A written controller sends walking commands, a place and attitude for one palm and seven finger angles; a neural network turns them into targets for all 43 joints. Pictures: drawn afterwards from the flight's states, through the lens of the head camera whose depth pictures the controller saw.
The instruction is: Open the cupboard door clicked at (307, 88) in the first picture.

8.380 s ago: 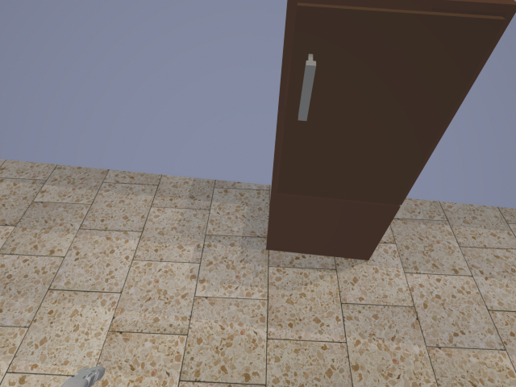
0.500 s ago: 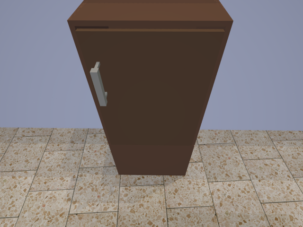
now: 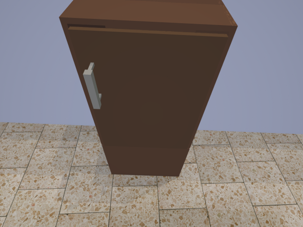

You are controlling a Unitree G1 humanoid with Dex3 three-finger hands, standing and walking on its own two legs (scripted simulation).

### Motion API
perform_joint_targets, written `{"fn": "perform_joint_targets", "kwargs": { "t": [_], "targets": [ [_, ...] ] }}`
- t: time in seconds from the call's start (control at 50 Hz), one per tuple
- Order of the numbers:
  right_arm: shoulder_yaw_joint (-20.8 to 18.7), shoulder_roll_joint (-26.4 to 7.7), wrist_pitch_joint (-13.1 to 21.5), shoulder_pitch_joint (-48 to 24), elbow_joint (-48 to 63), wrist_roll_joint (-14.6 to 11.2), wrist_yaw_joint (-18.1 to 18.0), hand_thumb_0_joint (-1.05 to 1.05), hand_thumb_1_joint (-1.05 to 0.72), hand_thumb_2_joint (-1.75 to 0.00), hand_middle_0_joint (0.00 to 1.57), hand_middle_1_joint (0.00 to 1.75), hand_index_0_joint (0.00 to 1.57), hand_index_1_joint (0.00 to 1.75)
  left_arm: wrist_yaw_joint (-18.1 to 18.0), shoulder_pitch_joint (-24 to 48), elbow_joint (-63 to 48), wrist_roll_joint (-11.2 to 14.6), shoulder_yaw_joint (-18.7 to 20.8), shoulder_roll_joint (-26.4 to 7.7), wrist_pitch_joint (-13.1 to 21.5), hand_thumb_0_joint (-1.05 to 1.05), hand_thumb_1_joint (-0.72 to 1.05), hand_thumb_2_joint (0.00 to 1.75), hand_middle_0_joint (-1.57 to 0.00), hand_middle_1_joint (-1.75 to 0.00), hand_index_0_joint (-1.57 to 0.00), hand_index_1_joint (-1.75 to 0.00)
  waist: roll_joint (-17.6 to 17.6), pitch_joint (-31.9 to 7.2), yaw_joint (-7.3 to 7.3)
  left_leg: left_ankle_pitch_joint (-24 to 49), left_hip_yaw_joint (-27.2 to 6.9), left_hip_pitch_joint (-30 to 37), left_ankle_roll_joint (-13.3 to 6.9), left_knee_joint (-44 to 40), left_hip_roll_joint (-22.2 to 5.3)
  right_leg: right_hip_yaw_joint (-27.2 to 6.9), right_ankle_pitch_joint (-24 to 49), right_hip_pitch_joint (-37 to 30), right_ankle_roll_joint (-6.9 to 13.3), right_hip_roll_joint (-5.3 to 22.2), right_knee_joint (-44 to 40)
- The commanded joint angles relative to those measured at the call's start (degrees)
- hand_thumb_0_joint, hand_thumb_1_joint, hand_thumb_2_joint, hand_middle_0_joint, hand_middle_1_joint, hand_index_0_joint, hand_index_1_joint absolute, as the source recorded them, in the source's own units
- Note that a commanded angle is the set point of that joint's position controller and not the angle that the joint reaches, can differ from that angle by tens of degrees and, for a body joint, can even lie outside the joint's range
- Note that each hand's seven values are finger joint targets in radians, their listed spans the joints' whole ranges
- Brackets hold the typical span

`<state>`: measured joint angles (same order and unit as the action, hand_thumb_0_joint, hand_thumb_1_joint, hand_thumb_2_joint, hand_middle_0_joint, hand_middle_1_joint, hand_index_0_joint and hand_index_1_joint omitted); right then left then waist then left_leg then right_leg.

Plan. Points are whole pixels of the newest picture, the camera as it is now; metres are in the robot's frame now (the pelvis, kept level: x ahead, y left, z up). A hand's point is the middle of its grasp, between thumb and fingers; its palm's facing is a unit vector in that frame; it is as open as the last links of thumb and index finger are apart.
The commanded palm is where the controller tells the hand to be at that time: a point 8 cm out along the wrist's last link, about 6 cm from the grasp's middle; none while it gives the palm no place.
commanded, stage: come to a stop and stand still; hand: left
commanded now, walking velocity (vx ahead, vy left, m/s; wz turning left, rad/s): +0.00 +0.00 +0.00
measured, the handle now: (94, 86) +0.50 +0.22 +0.08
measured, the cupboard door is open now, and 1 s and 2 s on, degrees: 0 0 0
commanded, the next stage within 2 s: look again from close up in 0.04 s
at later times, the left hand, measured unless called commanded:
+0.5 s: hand out of the picture +0.01 +0.20 -0.17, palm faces +0.01 -0.97 -0.25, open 7.4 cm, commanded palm none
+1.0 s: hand (69, 202) +0.17 +0.21 +0.01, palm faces +0.22 -0.97 -0.08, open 7.8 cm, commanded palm +0.08 +0.25 -0.04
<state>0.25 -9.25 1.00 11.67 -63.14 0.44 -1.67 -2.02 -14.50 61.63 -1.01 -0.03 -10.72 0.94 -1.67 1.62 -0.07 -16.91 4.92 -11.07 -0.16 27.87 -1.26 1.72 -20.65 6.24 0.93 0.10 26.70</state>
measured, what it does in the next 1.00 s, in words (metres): shifts its weight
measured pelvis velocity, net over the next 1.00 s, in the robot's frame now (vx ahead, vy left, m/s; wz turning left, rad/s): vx -0.06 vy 0.00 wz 0.04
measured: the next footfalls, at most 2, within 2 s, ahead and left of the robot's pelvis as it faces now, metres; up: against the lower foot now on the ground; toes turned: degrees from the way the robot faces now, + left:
none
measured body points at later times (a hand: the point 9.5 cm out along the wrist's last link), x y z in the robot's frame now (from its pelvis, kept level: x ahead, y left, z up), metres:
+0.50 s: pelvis -0.02 +0.00 +0.01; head +0.00 +0.00 +0.45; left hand +0.01 +0.25 -0.15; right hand +0.03 -0.24 -0.15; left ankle -0.02 +0.11 -0.74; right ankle -0.07 -0.10 -0.74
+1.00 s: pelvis -0.06 +0.00 -0.02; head -0.04 -0.02 +0.43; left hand +0.16 +0.26 +0.01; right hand +0.10 -0.25 -0.12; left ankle -0.02 +0.11 -0.74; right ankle -0.07 -0.10 -0.74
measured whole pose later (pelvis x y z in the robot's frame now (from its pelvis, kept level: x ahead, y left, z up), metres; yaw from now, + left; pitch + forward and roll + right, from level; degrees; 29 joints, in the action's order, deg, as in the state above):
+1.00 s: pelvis -0.06 +0.00 -0.02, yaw +2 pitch +5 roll +1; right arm -1.6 -12.9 12.7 11.7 -43.5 -1.0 -2.7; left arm 4.6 -14.9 15.4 11.8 10.0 -11.5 20.5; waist 1.0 -3.9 1.7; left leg -15.9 2.8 -27.1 -0.3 38.3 -0.6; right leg 4.0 -22.6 22.9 1.3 1.4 40.7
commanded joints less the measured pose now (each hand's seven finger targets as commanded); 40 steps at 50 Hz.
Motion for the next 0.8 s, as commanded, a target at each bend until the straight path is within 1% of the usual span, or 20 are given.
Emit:
{"fn": "perform_joint_targets", "kwargs": {
  "t": [0.0,0.02,0.08,0.12,0.18,0.2,0.24,0.26,0.28,0.3,0.38,0.4,0.44,0.5,0.58,0.6,0.72,0.74,0.76,0.78],
  "targets": [
    [-1.2,-7.1,0.9,2.3,1.8,0.2,-0.5,0.0,-0.9,-0.9,0.2,0.3,0.2,0.3,-0.6,-3.5,-2.0,-0.1,1.8,-7.2,0.7,0.0,0.9,0.9,-0.2,-0.3,-0.2,-0.3,1.1,-1.4,-0.13,22.9,-4.6,4.4,-2.1,-2.8,-5.7,-4.1,27.4,2.1,1.1,6.2,-3.2],
    [-1.2,-7.8,0.9,2.1,1.8,0.2,-0.5,0.0,-0.9,-0.9,0.2,0.3,0.2,0.3,-0.6,-3.3,-1.9,0.0,1.8,-7.5,0.7,0.0,0.9,0.9,-0.2,-0.3,-0.2,-0.3,1.7,-2.1,-0.04,23.2,-4.7,4.8,-2.0,-2.9,-5.7,-4.3,27.8,1.9,1.1,6.4,-3.1],
    [-1.3,-8.3,0.9,1.1,2.0,0.2,-0.5,0.0,-0.9,-0.9,0.2,0.3,0.2,0.3,-0.5,-2.9,-1.9,0.1,1.8,-7.9,0.7,0.0,0.9,0.9,-0.2,-0.3,-0.2,-0.3,1.6,-2.3,-0.08,21.8,-4.8,5.3,-1.9,-3.5,-5.8,-4.4,26.3,2.2,1.2,6.5,-3.8],
    [-1.4,-8.6,1.0,1.0,2.0,0.2,-0.5,0.0,-0.9,-0.9,0.2,0.3,0.2,0.3,-0.4,-2.7,-2.0,0.0,1.9,-8.3,0.8,0.0,0.9,0.9,-0.2,-0.3,-0.2,-0.3,1.2,-2.5,-0.12,22.7,-4.7,5.5,-2.0,-3.5,-5.8,-4.4,27.4,1.9,1.1,6.5,-3.7],
    [-1.4,-9.0,0.9,0.4,2.0,0.2,-0.4,0.0,-0.9,-0.9,0.2,0.3,0.2,0.3,-0.3,-2.2,-1.9,0.0,1.8,-8.6,0.7,0.0,0.9,0.9,-0.2,-0.3,-0.2,-0.3,1.3,-1.7,-0.19,20.5,-5.0,5.0,-2.0,-4.7,-5.9,-4.5,24.4,2.3,1.1,6.6,-4.6],
    [-1.4,-8.7,0.9,0.3,1.7,0.2,-0.4,0.0,-0.9,-0.9,0.2,0.3,0.2,0.3,-0.3,-2.0,-1.8,-0.1,1.8,-8.7,0.7,0.0,0.9,0.9,-0.2,-0.3,-0.2,-0.3,0.8,-1.1,-0.23,20.6,-5.2,4.8,-2.1,-4.8,-5.9,-4.4,24.5,2.2,1.1,6.4,-4.6],
    [-1.3,-9.3,0.9,-0.1,1.7,0.2,-0.3,0.0,-0.9,-0.9,0.2,0.3,0.2,0.3,-0.2,-1.8,-1.7,0.0,1.8,-9.0,0.7,0.0,0.9,0.9,-0.2,-0.3,-0.2,-0.3,1.7,-1.0,-0.31,19.2,-5.3,4.8,-2.0,-5.5,-5.9,-4.6,22.6,2.7,1.1,6.6,-5.1],
    [-1.3,-9.4,0.9,-0.2,1.7,0.3,-0.3,0.0,-0.9,-0.9,0.2,0.3,0.2,0.3,-0.2,-1.6,-1.6,0.1,1.8,-9.0,0.7,0.0,0.9,0.9,-0.2,-0.3,-0.2,-0.3,1.2,-0.5,-0.3,18.8,-5.5,4.7,-2.0,-5.8,-5.9,-4.7,21.9,3.0,1.1,6.5,-5.3],
    [-1.3,-9.5,0.9,0.0,1.7,0.3,-0.3,0.0,-0.9,-0.9,0.2,0.3,0.2,0.3,-0.1,-1.4,-1.6,0.0,1.8,-9.0,0.6,0.0,0.9,0.9,-0.2,-0.3,-0.2,-0.3,1.6,-0.6,-0.26,18.5,-5.7,4.7,-2.0,-6.2,-5.9,-4.6,20.8,2.9,1.1,6.5,-5.5],
    [-1.3,-9.4,1.0,0.0,1.5,0.3,-0.3,0.0,-0.9,-0.9,0.2,0.3,0.2,0.3,-0.1,-1.5,-1.6,-0.1,1.9,-9.1,0.7,0.0,0.9,0.9,-0.2,-0.3,-0.2,-0.3,1.2,-1.0,-0.41,19.6,-5.6,5.1,-2.2,-6.1,-6.0,-4.5,21.6,2.5,1.1,6.4,-5.3],
    [-1.3,-10.1,1.0,-0.5,1.5,0.3,-0.2,0.0,-0.9,-0.9,0.2,0.3,0.2,0.3,0.0,-1.1,-1.4,0.1,1.8,-9.7,0.7,0.0,0.9,0.9,-0.2,-0.3,-0.2,-0.3,1.6,-1.0,-0.47,17.6,-6.0,4.8,-2.0,-6.9,-6.0,-4.8,19.6,2.6,1.1,6.7,-6.3],
    [-1.2,-9.9,1.0,-0.5,1.4,0.2,-0.2,0.0,-0.9,-0.9,0.2,0.3,0.2,0.3,0.1,-1.0,-1.3,0.0,1.8,-9.7,0.7,0.0,0.9,0.9,-0.2,-0.3,-0.2,-0.3,1.2,-0.5,-0.52,17.4,-5.9,4.7,-2.1,-7.0,-6.0,-4.8,19.7,2.7,1.1,6.6,-6.4],
    [-1.2,-10.3,1.1,-0.4,1.2,0.3,-0.1,0.0,-0.9,-0.9,0.2,0.3,0.2,0.3,0.1,-0.7,-1.2,0.1,1.8,-9.9,0.7,0.0,0.9,0.9,-0.2,-0.3,-0.2,-0.3,1.5,-1.0,-0.52,17.2,-6.0,4.7,-2.0,-7.3,-6.0,-4.8,19.2,2.5,1.1,6.8,-6.6],
    [-1.2,-10.2,1.1,-0.4,1.1,0.2,-0.1,0.0,-0.9,-0.9,0.2,0.3,0.2,0.3,0.2,-0.6,-1.1,0.0,1.7,-10.1,0.8,0.0,0.9,0.9,-0.2,-0.3,-0.2,-0.3,0.7,-0.9,-0.54,16.7,-6.1,4.8,-2.0,-7.5,-6.1,-5.0,19.1,2.5,1.1,6.8,-7.0],
    [-1.1,-10.6,1.0,-0.5,0.8,0.3,0.1,0.0,-0.9,-0.9,0.2,0.3,0.2,0.3,0.3,-0.3,-0.8,0.2,1.6,-10.2,0.8,0.0,0.9,0.9,-0.2,-0.3,-0.2,-0.3,1.6,-0.2,-0.54,14.6,-6.3,4.2,-1.8,-8.3,-5.9,-5.2,16.4,3.1,1.2,6.9,-7.8],
    [-1.2,-10.4,1.0,-0.3,0.7,0.2,0.1,0.0,-0.9,-0.9,0.2,0.3,0.2,0.3,0.3,-0.3,-0.9,0.0,1.6,-10.3,0.8,0.0,0.9,0.9,-0.2,-0.3,-0.2,-0.3,1.1,-0.5,-0.44,15.0,-6.2,4.4,-1.8,-8.2,-6.0,-5.1,16.8,2.9,1.2,6.7,-7.7],
    [-1.0,-10.6,1.1,-0.2,0.4,0.3,0.1,0.0,-0.9,-0.9,0.2,0.3,0.2,0.3,0.3,-0.1,-0.5,0.1,1.6,-10.3,0.8,0.0,0.9,0.9,-0.2,-0.3,-0.2,-0.3,1.4,0.1,-0.49,14.5,-6.5,3.7,-1.7,-8.6,-6.0,-5.2,15.6,3.1,1.2,6.9,-8.3],
    [-1.0,-9.1,1.2,-0.8,4.0,-0.1,0.4,0.0,-0.9,-0.9,0.2,0.3,0.2,0.3,-2.4,-5.4,0.7,-0.5,0.3,-5.7,1.8,0.0,0.9,0.9,-0.2,-0.3,-0.2,-0.3,4.9,2.3,-0.31,23.3,-3.3,0.6,-0.2,4.3,-5.7,-7.3,35.9,5.7,-0.9,9.2,-6.2],
    [-3.3,-16.8,8.6,1.8,22.5,-3.1,-1.7,0.0,-0.9,-0.9,0.2,0.3,0.2,0.3,-1.7,36.5,-83.8,10.2,15.1,-24.5,13.6,0.0,0.88,0.89,-0.2,-0.32,-0.2,-0.32,12.9,-26.4,4.22,30.0,-5.2,16.3,-1.0,-2.1,1.5,-1.3,36.6,0.9,1.2,3.1,-0.3],
    [-1.1,-12.4,14.1,-2.3,21.3,-2.2,-3.3,0.0,-0.9,-0.9,0.2,0.3,0.2,0.3,-2.1,7.1,-68.9,5.9,11.6,-18.6,11.2,0.0,0.85,0.88,-0.2,-0.33,-0.2,-0.33,22.3,-24.6,-1.75,40.7,-4.3,24.2,-2.3,-3.9,-1.6,-0.9,24.9,4.7,2.1,0.6,2.9]
  ]
}}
